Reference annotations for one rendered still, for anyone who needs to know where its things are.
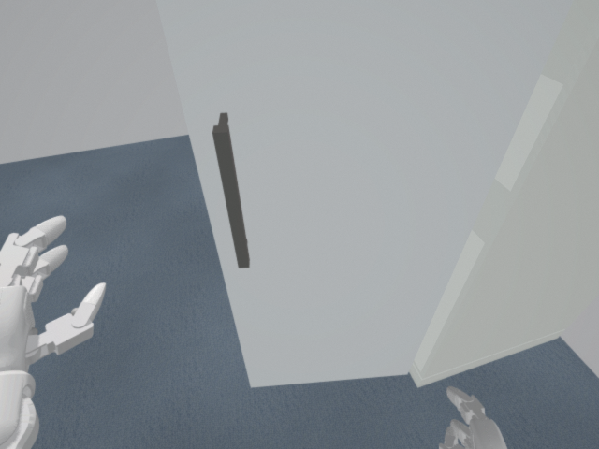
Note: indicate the right robot hand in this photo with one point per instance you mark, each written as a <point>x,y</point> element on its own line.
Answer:
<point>482,433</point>

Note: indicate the left robot forearm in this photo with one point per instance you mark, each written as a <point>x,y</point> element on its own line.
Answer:
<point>19,423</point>

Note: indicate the left robot hand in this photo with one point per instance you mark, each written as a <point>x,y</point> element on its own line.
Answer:
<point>22,273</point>

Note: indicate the fridge door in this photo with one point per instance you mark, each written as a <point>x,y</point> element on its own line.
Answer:
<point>366,135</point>

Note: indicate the handle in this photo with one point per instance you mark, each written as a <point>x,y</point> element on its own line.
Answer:
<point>223,147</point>

